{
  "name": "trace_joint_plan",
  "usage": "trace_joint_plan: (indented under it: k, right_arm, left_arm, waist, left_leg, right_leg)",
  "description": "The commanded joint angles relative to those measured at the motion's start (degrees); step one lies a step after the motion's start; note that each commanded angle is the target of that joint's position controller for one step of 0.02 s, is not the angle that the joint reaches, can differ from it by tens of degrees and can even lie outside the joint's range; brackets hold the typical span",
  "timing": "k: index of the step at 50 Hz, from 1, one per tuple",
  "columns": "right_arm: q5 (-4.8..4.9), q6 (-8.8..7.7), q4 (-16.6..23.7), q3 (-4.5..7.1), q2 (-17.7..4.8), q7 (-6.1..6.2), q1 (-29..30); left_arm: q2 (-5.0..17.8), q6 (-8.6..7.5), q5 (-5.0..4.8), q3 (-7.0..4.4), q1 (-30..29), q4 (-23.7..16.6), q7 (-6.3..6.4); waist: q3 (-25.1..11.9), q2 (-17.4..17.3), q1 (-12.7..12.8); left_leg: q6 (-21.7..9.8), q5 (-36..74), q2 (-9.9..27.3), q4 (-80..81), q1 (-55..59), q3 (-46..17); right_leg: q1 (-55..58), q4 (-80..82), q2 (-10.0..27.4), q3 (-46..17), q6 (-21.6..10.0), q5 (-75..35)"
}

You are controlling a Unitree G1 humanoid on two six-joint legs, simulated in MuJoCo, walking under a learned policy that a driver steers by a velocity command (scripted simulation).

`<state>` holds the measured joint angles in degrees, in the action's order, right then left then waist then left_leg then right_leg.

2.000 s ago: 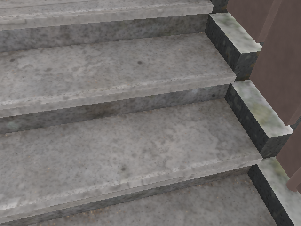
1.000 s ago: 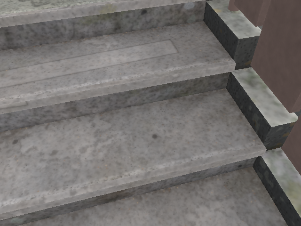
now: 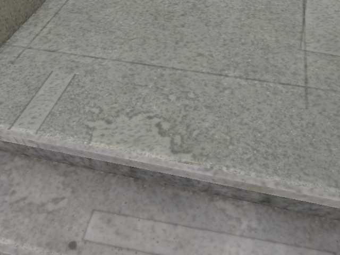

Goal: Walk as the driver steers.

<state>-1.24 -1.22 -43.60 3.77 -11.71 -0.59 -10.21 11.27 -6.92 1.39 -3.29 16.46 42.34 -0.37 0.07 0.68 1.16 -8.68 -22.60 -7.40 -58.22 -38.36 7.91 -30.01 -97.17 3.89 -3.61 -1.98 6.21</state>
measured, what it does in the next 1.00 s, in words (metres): climbs, turning right: right foot 0.16 m higher, then left foot 0.16 m higher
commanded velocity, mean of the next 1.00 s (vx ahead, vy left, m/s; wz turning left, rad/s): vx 0.50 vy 0.00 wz -0.37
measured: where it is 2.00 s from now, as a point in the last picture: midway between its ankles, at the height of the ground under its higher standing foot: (271, 60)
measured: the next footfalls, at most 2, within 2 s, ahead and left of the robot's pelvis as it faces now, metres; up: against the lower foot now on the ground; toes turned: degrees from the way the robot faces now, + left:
right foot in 0.40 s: +0.39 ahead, -0.08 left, +0.16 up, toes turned -13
left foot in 0.88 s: +0.78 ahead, -0.05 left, +0.32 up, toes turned -20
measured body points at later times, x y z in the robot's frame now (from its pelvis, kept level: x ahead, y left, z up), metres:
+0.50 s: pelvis +0.31 -0.05 +0.15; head +0.32 -0.02 +0.60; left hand +0.51 +0.15 +0.03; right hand +0.31 -0.29 +0.03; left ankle +0.19 +0.08 -0.40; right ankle +0.35 -0.07 -0.50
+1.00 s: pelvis +0.64 -0.09 +0.31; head +0.65 -0.10 +0.76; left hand +0.80 +0.13 +0.19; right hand +0.70 -0.36 +0.20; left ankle +0.74 -0.04 -0.34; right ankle +0.48 -0.13 -0.24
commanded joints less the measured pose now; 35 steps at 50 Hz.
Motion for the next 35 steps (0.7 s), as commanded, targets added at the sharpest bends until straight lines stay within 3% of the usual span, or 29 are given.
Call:
trace_joint_plan:
  k: [1,2,3,5,6,8,10,11,12,14,15,16,17,18,19,20,21,22,23,24,25,26,27,29,30,31,32,33,35]
  right_arm:
    - [-0.49,-3.62,-5.3,-0.02,0.2,0.03,-7.5]
    - [-0.34,-4.05,-7.6,-0.06,0.5,-0.02,-10.8]
    - [-0.32,-4.62,-7.0,-0.09,-0.6,-0.22,-10.8]
    - [-0.35,-6.17,-7.5,-0.5,-0.7,-0.77,-10.8]
    - [-0.93,-6.92,-10.1,-0.22,-2.1,-0.85,-15.3]
    - [-0.75,-7.4,-11.2,-0.43,-3.3,-1.07,-16.6]
    - [0.01,-7.09,-13.1,-1.6,-0.4,-0.74,-18.5]
    - [0.25,-6.79,-13.8,-2.01,0.3,-0.29,-20.1]
    - [1.02,-6.24,-13.6,-2.17,-0.4,0.98,-21.8]
    - [0.92,-5.66,-13.8,-1.64,-4.0,3.09,-22.3]
    - [1.69,-5.68,-12.0,-2.07,-3.3,3.89,-20.3]
    - [2.75,-6.23,-10.4,-2.13,-4.7,4.3,-17.7]
    - [3.65,-6.91,-10.0,-1.46,-7.7,4.88,-19.2]
    - [3.01,-7.14,-8.9,-0.96,-9.8,5.08,-18.6]
    - [3.12,-6.89,-7.2,-0.42,-11.3,4.63,-16.2]
    - [2.74,-6.62,-4.9,0.19,-12.5,3.45,-14.5]
    - [1.68,-6.82,-3.0,0.52,-10.8,3.15,-15.9]
    - [-0.15,-6.67,2.8,-0.22,-5.7,0.55,-10.8]
    - [-2.92,-7.41,5.2,-0.22,-4.8,-0.48,-11.5]
    - [-2.48,-7.37,8.2,-0.76,-2.4,-0.47,-7.6]
    - [-2.25,-7.08,10.0,-2.17,1.2,-0.07,-5.9]
    - [-2.18,-6.28,11.7,-3.55,4.7,0.6,-3.6]
    - [-2.09,-5.01,12.0,-4.55,6.5,1.06,-4.0]
    - [-1.94,-2.74,11.1,-5.22,6.3,1.39,-5.9]
    - [-2.0,-2.06,12.6,-5.57,6.1,1.47,-2.3]
    - [-2.46,-1.55,13.7,-5.62,5.8,1.47,1.2]
    - [-1.86,-1.35,15.0,-5.84,7.1,1.85,4.9]
    - [-2.24,-1.61,17.1,-6.45,8.7,2.19,9.4]
    - [-2.8,-2.16,21.5,-7.82,9.9,2.33,17.6]
  left_arm:
    - [-6.3,0.67,1.33,3.22,0.0,-7.7,1.27]
    - [-6.5,1.64,0.93,3.34,-0.7,-7.5,1.33]
    - [-4.8,2.33,0.14,3.04,-0.4,-7.3,1.03]
    - [-3.7,3.38,-0.77,2.6,-2.3,-6.6,0.62]
    - [-5.8,3.82,-1.19,2.9,-5.8,-6.9,1.09]
    - [-7.9,4.01,-1.58,3.85,-12.6,-9.5,2.11]
    - [-8.5,4.26,-1.08,5.11,-21.7,-13.5,2.34]
    - [-8.4,4.66,-0.7,5.46,-24.4,-14.7,1.77]
    - [-6.7,5.61,-1.21,5.64,-25.4,-15.3,0.94]
    - [-7.3,6.82,-0.12,5.73,-23.6,-16.0,0.67]
    - [-6.1,7.06,-1.11,5.44,-20.8,-13.2,0.33]
    - [-5.4,6.87,-1.75,5.52,-16.7,-11.2,0.34]
    - [-4.8,7.39,-3.09,5.57,-14.6,-10.1,0.85]
    - [-2.6,8.29,-2.35,4.36,-9.4,-8.4,1.36]
    - [-0.1,8.28,-1.22,3.41,-4.1,-6.4,0.91]
    - [2.4,7.26,-0.61,2.5,-1.1,-5.9,0.39]
    - [6.6,6.32,-0.2,0.5,-0.8,-5.5,-0.35]
    - [11.5,7.19,-0.75,-1.27,-1.4,-4.7,0.81]
    - [9.5,6.54,-1.15,-1.82,-3.6,-4.9,1.62]
    - [6.9,5.75,-0.67,-1.25,-3.5,-2.4,1.69]
    - [4.2,4.85,0.02,-0.47,-0.6,1.8,1.48]
    - [1.5,4.2,0.06,-0.07,0.2,4.5,1.45]
    - [-0.2,3.61,0.67,0.25,0.3,5.9,0.96]
    - [0.3,2.39,-0.19,0.54,0.7,7.0,0.14]
    - [1.2,1.59,-0.36,0.73,1.6,7.6,-0.31]
    - [2.2,0.66,-0.41,0.75,3.5,7.7,-0.71]
    - [3.7,0.22,0.25,0.4,7.9,8.8,-0.55]
    - [5.0,-0.23,0.21,0.24,11.3,9.9,-0.43]
    - [5.1,0.1,-0.78,0.04,15.1,11.0,0.02]
  waist:
    - [-0.8,0.7,0.6]
    - [0.4,-0.2,-0.1]
    - [0.6,0.7,0.6]
    - [1.1,1.8,0.6]
    - [-0.2,-2.4,-1.5]
    - [1.8,-4.1,-2.1]
    - [4.8,-2.4,-2.0]
    - [4.9,-3.6,-2.8]
    - [3.3,-4.8,-3.5]
    - [-0.7,-7.9,-1.5]
    - [-3.6,-4.1,-0.9]
    - [-5.5,-3.9,2.5]
    - [-9.7,-7.7,3.2]
    - [-13.0,-9.6,5.9]
    - [-15.3,-11.9,7.3]
    - [-17.5,-11.8,8.6]
    - [-18.0,-7.8,7.9]
    - [-16.3,13.0,7.4]
    - [-17.9,1.4,3.6]
    - [-11.6,-1.8,1.7]
    - [-3.9,-4.4,-0.7]
    - [1.3,-6.1,-2.8]
    - [3.1,-6.8,-4.6]
    - [5.7,-6.4,-6.6]
    - [7.2,-6.3,-6.4]
    - [6.3,-5.1,-4.9]
    - [4.5,0.5,-2.1]
    - [4.1,3.9,0.0]
    - [4.6,3.0,1.5]
  left_leg:
    - [-3.0,2.1,15.9,33.5,14.0,-31.4]
    - [-1.8,7.1,15.9,34.1,16.5,-29.1]
    - [-0.3,14.3,17.1,35.3,18.2,-26.4]
    - [5.1,22.1,16.3,37.0,18.8,-18.7]
    - [4.8,27.4,17.9,37.9,24.0,-18.7]
    - [5.7,25.5,18.5,39.7,28.4,-15.7]
    - [8.4,20.4,15.6,43.3,24.4,-9.7]
    - [7.9,21.7,14.6,45.0,23.6,-8.7]
    - [5.7,30.1,15.7,51.3,22.8,-7.8]
    - [3.0,45.8,17.0,53.5,33.3,-5.3]
    - [2.8,58.2,16.3,52.8,35.3,-0.4]
    - [3.0,81.2,15.4,49.1,31.2,3.5]
    - [1.2,101.9,18.9,45.7,31.6,2.1]
    - [1.2,116.6,21.8,37.9,35.8,1.1]
    - [1.6,120.6,23.1,27.3,40.7,1.0]
    - [2.4,113.8,22.8,14.7,41.3,1.6]
    - [3.8,78.3,18.5,-5.0,29.4,0.5]
    - [9.5,8.8,0.4,-39.2,-0.7,-1.8]
    - [6.4,13.5,4.6,-50.9,-5.6,-15.6]
    - [5.8,16.1,5.2,-58.0,-9.5,-14.9]
    - [4.9,16.6,5.8,-62.7,-16.5,-13.2]
    - [4.0,17.1,7.1,-65.5,-21.2,-13.1]
    - [3.5,15.6,7.5,-68.8,-23.4,-12.5]
    - [4.1,13.9,10.1,-59.8,-26.5,-11.9]
    - [4.5,11.4,10.6,-54.6,-27.3,-10.5]
    - [4.7,11.5,10.6,-51.4,-27.3,-7.7]
    - [4.8,8.7,8.8,-59.2,-32.2,-4.4]
    - [4.5,4.6,9.6,-67.1,-41.2,-3.5]
    - [3.5,0.2,11.7,-59.0,-44.7,-4.3]
  right_leg:
    - [-23.7,-18.6,-1.5,-4.4,-3.8,2.5]
    - [-29.2,-22.0,-3.1,-4.5,-4.5,4.0]
    - [-30.7,-17.6,-3.7,-5.4,-4.2,6.2]
    - [-32.3,-11.5,-5.3,-4.9,-4.3,4.8]
    - [-39.1,-22.9,-7.7,-1.6,-4.8,6.2]
    - [-50.0,-29.6,-8.7,-0.8,-6.2,10.9]
    - [-50.0,-20.6,-7.8,3.0,-6.7,11.8]
    - [-48.4,-16.4,-7.7,5.5,-6.3,11.0]
    - [-42.4,-8.2,-7.4,10.6,-5.4,11.3]
    - [-38.4,-4.0,-3.6,11.8,-6.3,14.7]
    - [-30.6,3.9,-4.0,15.0,-7.3,17.0]
    - [-16.9,12.9,-6.5,18.4,-8.5,17.3]
    - [-6.9,19.3,-8.9,20.5,-8.6,17.6]
    - [-2.1,22.4,-10.8,20.9,-9.1,19.4]
    - [0.2,29.0,-12.0,19.9,-9.9,21.2]
    - [6.7,41.1,-13.4,15.1,-11.0,20.8]
    - [15.9,51.4,-8.5,-5.9,-14.9,26.0]
    - [25.0,69.7,6.1,-43.8,-26.9,12.0]
    - [22.9,75.9,7.4,-48.3,-23.9,13.0]
    - [16.5,78.0,6.8,-45.4,-21.2,22.6]
    - [12.9,78.0,5.8,-38.8,-17.7,23.0]
    - [8.4,75.7,3.2,-30.3,-16.7,16.1]
    - [5.2,74.9,0.8,-23.4,-13.8,10.2]
    - [3.1,73.0,-2.0,-13.3,-10.6,6.9]
    - [0.4,74.2,-3.2,-11.8,-9.5,6.9]
    - [0.1,75.0,-4.2,-11.7,-8.3,4.4]
    - [4.8,75.7,-2.5,-14.2,-9.9,-2.0]
    - [11.6,77.2,-0.1,-18.2,-10.5,-5.2]
    - [15.8,79.3,-0.7,-18.4,-9.0,-2.1]
Keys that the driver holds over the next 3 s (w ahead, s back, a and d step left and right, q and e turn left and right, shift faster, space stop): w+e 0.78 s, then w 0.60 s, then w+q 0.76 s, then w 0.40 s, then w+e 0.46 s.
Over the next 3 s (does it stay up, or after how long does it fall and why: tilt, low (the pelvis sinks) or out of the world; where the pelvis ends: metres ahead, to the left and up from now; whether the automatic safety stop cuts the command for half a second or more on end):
stays up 1.75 -0.37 0.38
